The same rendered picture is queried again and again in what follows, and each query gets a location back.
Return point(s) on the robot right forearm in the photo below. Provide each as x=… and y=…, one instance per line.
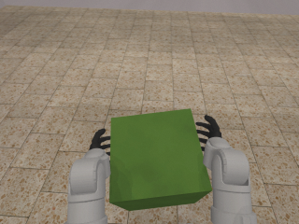
x=230, y=180

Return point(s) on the carton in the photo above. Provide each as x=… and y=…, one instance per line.
x=156, y=160

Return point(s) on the robot left hand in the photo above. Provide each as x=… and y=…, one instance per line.
x=96, y=142

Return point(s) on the robot left forearm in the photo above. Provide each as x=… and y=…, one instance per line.
x=87, y=188

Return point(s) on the robot right hand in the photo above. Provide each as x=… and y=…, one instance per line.
x=213, y=127

